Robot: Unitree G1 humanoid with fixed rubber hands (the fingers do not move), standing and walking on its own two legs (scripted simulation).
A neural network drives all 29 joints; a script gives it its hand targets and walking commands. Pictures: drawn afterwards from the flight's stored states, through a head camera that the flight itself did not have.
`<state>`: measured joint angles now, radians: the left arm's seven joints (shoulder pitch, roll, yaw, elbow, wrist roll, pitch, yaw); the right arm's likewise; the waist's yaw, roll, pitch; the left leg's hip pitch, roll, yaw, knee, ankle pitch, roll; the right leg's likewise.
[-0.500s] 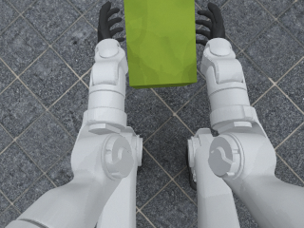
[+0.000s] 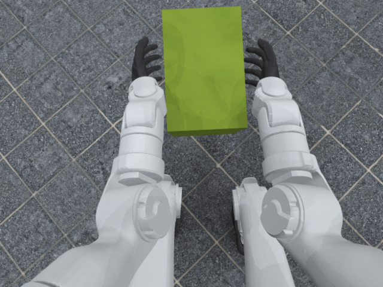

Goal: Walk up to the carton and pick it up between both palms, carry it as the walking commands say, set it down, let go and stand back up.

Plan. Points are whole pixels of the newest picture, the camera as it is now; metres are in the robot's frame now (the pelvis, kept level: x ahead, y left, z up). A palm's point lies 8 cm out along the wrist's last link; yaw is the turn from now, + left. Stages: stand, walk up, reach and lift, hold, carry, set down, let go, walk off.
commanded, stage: reach and lift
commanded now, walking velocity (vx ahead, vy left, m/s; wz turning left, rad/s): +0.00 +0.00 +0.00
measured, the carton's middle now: (202, 81) +0.53 +0.01 -0.14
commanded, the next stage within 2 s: none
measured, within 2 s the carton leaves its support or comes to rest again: neither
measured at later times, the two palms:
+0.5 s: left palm (132, 72) +0.47 +0.13 +0.03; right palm (283, 74) +0.47 -0.11 +0.02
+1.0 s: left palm (116, 66) +0.44 +0.13 +0.10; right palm (306, 62) +0.45 -0.11 +0.10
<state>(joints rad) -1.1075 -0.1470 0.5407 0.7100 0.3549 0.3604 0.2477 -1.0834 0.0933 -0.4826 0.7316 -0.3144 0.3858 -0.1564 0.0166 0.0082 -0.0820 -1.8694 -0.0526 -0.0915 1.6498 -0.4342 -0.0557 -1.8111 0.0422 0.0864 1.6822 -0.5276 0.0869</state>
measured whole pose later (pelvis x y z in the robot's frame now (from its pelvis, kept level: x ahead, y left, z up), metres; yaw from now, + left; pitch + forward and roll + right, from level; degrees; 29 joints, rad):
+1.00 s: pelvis +0.03 -0.01 +0.13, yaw +1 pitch +26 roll -1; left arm -0.78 -0.24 0.54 0.63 0.39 0.32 0.17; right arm -0.77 0.22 -0.48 0.65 -0.36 0.34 -0.16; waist 0.01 0.00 -0.11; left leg -1.29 -0.03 -0.11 1.22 -0.38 -0.05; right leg -1.24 0.03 0.07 1.24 -0.46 0.05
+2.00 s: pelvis +0.06 +0.00 +0.23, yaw +1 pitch +6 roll +0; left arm -0.55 -0.25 0.42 0.57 0.38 0.41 0.15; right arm -0.54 0.25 -0.40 0.59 -0.35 0.41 -0.13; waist 0.02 -0.01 0.01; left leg -0.51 -0.01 -0.08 0.61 -0.20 -0.03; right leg -0.47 0.00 0.09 0.63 -0.26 0.04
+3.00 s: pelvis +0.07 -0.01 +0.25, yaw +0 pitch -8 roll +0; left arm -0.52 -0.24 0.35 0.53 0.38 0.67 0.14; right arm -0.51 0.24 -0.33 0.53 -0.37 0.70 -0.13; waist 0.00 -0.01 0.04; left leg -0.12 0.01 -0.07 0.43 -0.17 -0.03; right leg -0.08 0.00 0.11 0.44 -0.22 0.04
